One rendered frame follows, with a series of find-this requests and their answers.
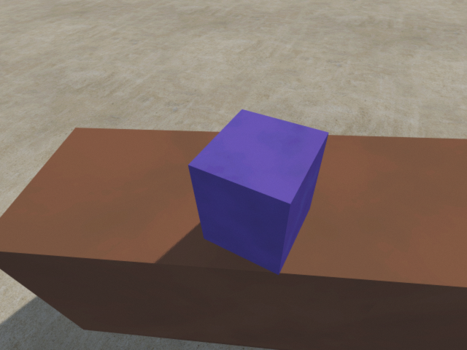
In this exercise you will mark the pedestal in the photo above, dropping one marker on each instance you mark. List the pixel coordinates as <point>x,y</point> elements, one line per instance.
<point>108,234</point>

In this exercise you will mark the carton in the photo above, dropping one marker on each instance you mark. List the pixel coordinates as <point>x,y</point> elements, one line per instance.
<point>254,183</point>

